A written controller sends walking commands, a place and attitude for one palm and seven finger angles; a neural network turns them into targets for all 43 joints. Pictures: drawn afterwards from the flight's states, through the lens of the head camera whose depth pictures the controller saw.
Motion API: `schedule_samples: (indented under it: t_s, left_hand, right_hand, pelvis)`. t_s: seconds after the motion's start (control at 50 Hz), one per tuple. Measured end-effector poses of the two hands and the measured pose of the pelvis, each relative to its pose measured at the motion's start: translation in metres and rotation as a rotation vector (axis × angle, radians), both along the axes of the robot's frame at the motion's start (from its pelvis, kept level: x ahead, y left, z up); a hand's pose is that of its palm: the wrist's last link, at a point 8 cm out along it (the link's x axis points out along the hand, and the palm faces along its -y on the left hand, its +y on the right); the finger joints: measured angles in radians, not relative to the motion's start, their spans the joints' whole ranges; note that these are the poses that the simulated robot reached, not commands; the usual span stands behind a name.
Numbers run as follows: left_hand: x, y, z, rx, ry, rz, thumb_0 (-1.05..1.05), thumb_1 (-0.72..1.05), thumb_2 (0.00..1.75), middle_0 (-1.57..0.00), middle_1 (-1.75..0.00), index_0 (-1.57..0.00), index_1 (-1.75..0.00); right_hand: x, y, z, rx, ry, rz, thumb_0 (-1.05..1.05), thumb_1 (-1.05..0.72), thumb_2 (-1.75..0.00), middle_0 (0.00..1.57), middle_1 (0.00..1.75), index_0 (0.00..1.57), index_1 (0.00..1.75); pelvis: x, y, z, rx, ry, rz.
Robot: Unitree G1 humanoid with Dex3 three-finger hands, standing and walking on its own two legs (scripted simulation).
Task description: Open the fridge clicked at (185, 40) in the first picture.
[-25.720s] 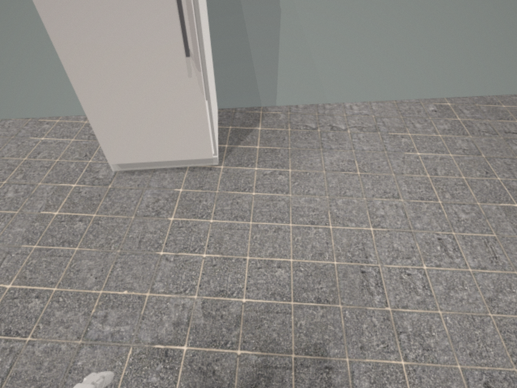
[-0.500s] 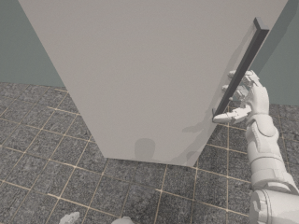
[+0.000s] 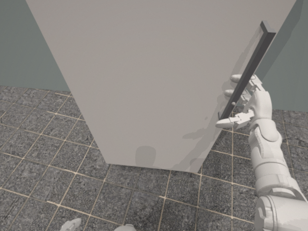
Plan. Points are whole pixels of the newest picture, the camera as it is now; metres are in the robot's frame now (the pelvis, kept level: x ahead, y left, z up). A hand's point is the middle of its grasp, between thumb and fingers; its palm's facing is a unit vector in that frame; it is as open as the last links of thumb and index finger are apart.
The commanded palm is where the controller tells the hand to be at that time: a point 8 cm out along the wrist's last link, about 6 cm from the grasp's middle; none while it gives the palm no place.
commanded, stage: slide the fingers in behind the handle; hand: right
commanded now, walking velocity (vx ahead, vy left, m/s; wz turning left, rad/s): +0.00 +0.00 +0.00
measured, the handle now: (237, 85) +0.50 -0.16 +0.11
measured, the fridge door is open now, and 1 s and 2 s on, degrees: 0 0 0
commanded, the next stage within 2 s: grip the handle and tug to test in 0.24 s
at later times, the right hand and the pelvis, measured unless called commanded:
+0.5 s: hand (232, 101) +0.44 -0.14 +0.10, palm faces -0.04 +1.00 -0.01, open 13.4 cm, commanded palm +0.41 -0.19 +0.10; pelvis +0.00 -0.01 +0.00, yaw +1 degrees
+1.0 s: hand (232, 102) +0.44 -0.14 +0.10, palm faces -0.03 +1.00 +0.00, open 5.9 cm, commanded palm +0.42 -0.20 +0.10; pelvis +0.01 +0.00 +0.00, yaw +0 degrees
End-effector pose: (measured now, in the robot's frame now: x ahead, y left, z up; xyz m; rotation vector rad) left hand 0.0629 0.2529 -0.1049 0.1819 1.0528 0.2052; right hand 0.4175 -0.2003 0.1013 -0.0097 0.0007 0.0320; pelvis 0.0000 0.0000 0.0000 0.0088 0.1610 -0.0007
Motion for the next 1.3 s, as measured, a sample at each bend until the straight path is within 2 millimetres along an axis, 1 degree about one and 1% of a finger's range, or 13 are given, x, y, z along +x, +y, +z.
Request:
schedule_samples:
  t_s: [0.1,0.2,0.28,0.4,0.46,0.54,0.64,0.72,0.86,1.04,1.14,1.3]
  left_hand:
    - [-0.003,0.001,0.001,0.011,0.006,0.001,0.01,0.91,0.9,-0.21,-0.3,-0.2,-0.3]
    - [-0.006,0.001,0.001,0.015,0.008,0.006,0.01,0.91,0.9,-0.21,-0.3,-0.2,-0.3]
    - [-0.007,-0.001,0.0,0.008,0.015,0.011,0.01,0.91,0.9,-0.21,-0.3,-0.2,-0.3]
    - [-0.008,-0.005,0.0,0.002,0.018,0.016,0.01,0.91,0.9,-0.21,-0.3,-0.2,-0.3]
    - [-0.008,-0.006,-0.001,-0.001,0.016,0.014,0.01,0.91,0.9,-0.21,-0.3,-0.2,-0.3]
    - [-0.006,-0.009,-0.002,-0.009,0.02,0.008,0.01,0.91,0.9,-0.21,-0.3,-0.2,-0.3]
    - [-0.002,-0.01,-0.002,-0.01,0.017,0.003,0.01,0.91,0.9,-0.21,-0.3,-0.2,-0.3]
    - [0.0,-0.008,-0.001,-0.003,0.012,0.002,0.01,0.91,0.9,-0.21,-0.3,-0.2,-0.3]
    - [0.001,-0.005,-0.001,0.002,0.017,0.003,0.0,0.91,0.9,-0.21,-0.3,-0.2,-0.3]
    - [0.006,-0.003,0.001,0.001,0.005,0.005,0.01,0.91,0.9,-0.21,-0.3,-0.2,-0.3]
    - [0.008,-0.003,0.002,0.0,-0.005,0.006,0.01,0.91,0.9,-0.21,-0.3,-0.2,-0.3]
    - [0.01,-0.004,0.001,-0.001,-0.003,-0.002,0.0,0.91,0.9,-0.21,-0.3,-0.2,-0.3]
  right_hand:
    - [0.003,0.0,-0.003,0.023,0.009,-0.003,-0.02,0.5,-0.3,0.3,1.2,0.3,1.2]
    - [0.005,0.001,0.0,0.006,-0.018,0.007,-0.02,0.5,-0.3,0.3,1.2,0.3,1.2]
    - [0.006,0.004,0.002,0.011,-0.026,0.017,-0.02,0.5,-0.3,0.3,1.2,0.3,1.2]
    - [0.008,0.001,-0.006,0.012,0.016,0.001,-0.02,0.49,-0.3,0.3,1.2,0.3,1.2]
    - [0.007,0.002,-0.002,0.002,-0.013,0.001,-0.02,0.46,-0.32,0.3,1.21,0.31,1.2]
    - [0.006,0.006,0.003,0.008,-0.037,0.012,-0.02,0.35,-0.36,0.31,1.22,0.32,1.22]
    - [0.009,0.007,-0.002,0.011,0.003,0.005,-0.01,0.17,-0.44,0.33,1.25,0.34,1.24]
    - [0.012,0.004,-0.007,0.005,0.02,-0.005,-0.01,0.0,-0.51,0.35,1.27,0.35,1.27]
    - [0.011,0.003,0.0,0.007,-0.027,0.001,-0.01,-0.32,-0.65,0.38,1.32,0.39,1.31]
    - [0.007,0.001,-0.003,0.007,0.003,-0.004,0.0,-0.71,-0.82,0.41,1.37,0.42,1.36]
    - [0.006,0.005,-0.004,0.016,-0.007,0.002,0.01,-0.77,-0.84,0.4,1.38,0.39,1.37]
    - [0.006,0.005,-0.003,0.007,-0.007,0.004,0.01,-0.77,-0.84,0.4,1.38,0.39,1.38]
  pelvis:
    - [-0.002,0.0,0.0,-0.001,0.004,0.001]
    - [-0.002,-0.002,-0.001,0.001,0.01,0.002]
    - [0.0,-0.003,-0.001,0.001,0.013,0.006]
    - [0.001,-0.005,-0.001,0.0,0.012,0.008]
    - [0.002,-0.006,-0.001,0.001,0.014,0.009]
    - [0.003,-0.007,-0.001,0.002,0.013,0.009]
    - [0.004,-0.007,-0.001,0.001,0.013,0.005]
    - [0.003,-0.006,-0.001,0.0,0.017,0.006]
    - [0.007,-0.005,-0.001,0.001,0.02,0.008]
    - [0.008,-0.004,0.001,0.002,0.013,0.007]
    - [0.009,-0.003,0.001,0.0,0.012,0.011]
    - [0.008,-0.003,0.001,0.0,0.01,0.007]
